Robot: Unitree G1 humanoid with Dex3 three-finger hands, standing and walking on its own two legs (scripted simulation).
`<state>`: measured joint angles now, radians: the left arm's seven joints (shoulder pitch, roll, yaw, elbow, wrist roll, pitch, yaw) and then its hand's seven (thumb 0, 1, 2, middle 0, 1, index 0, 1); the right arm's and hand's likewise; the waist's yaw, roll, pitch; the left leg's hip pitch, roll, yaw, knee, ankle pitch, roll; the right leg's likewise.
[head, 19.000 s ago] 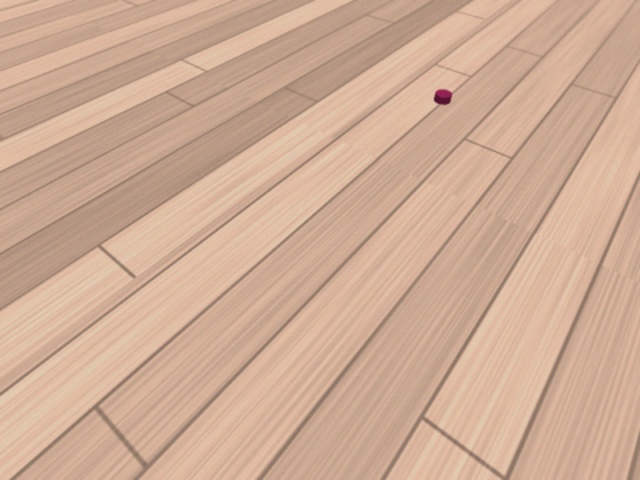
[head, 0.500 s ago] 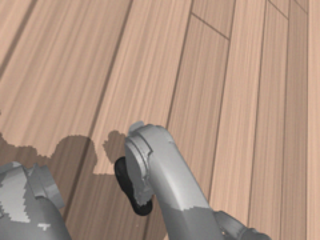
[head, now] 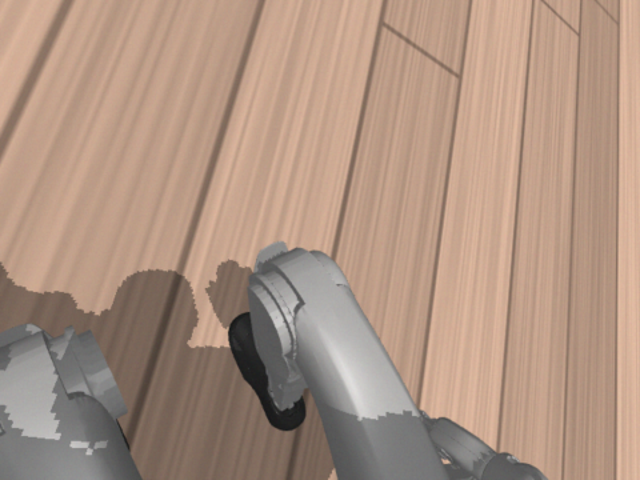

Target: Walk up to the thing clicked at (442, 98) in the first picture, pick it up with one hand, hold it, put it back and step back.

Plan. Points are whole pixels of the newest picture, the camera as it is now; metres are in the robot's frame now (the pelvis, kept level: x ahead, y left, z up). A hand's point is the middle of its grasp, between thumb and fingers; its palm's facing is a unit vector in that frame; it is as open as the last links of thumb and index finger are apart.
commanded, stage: settle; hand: left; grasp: from above
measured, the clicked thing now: out of the picture +0.45 +0.26 -0.30
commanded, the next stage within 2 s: lift in 0.96 s
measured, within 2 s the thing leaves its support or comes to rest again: leaves its support in 0.46 s
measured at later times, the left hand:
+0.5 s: hand out of the picture +0.43 +0.27 -0.25, palm faces -0.41 -0.13 -0.90, open 11.8 cm
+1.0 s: hand out of the picture +0.43 +0.27 -0.16, palm faces -0.43 -0.10 -0.90, open 11.7 cm
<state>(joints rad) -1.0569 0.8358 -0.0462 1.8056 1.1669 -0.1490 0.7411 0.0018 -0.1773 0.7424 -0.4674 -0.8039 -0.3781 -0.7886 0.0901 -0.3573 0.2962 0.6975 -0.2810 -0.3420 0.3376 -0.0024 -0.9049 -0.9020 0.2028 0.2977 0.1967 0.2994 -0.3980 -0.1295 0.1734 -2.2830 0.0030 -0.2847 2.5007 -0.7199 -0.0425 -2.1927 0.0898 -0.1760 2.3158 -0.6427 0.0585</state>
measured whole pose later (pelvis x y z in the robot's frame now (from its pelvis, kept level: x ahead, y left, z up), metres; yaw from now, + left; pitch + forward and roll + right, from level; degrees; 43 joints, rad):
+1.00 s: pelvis +0.00 -0.01 +0.01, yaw +7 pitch +33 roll -7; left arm -0.97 0.55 -0.04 1.49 1.15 -0.06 0.46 0.00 -0.22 0.67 -0.62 -0.65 -0.52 -0.68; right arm 0.15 -0.31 0.07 0.77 -0.15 -0.12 0.23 0.00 -0.91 -0.90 0.20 0.30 0.20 0.30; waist -0.24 0.02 -0.06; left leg -2.30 0.00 -0.15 2.40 -0.68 -0.03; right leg -2.25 0.06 -0.06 2.32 -0.66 0.04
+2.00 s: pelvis +0.01 +0.00 +0.21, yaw +12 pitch +28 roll -3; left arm -0.47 0.42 -0.19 0.77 0.99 0.08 0.16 -0.02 -0.23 0.67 -0.66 -0.60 -0.55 -0.65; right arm 0.14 -0.24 -0.03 0.68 0.02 0.06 -0.03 0.00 -0.92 -0.91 0.21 0.30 0.20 0.30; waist -0.08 0.05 -0.21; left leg -1.63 0.00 -0.06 1.74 -0.60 -0.01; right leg -1.59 0.02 0.00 1.71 -0.60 0.03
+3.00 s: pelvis +0.07 +0.01 +0.42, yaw +13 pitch +9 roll +0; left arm -0.30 0.34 -0.22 0.79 1.01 0.06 0.14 -0.03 -0.25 0.70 -0.68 -0.57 -0.56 -0.64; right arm 0.24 -0.25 -0.05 0.72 0.04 0.03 -0.05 0.00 -0.91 -0.91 0.21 0.30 0.20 0.30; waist -0.05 0.05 -0.08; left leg -0.58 0.01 -0.01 0.78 -0.36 -0.01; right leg -0.57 0.00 0.04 0.77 -0.36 0.02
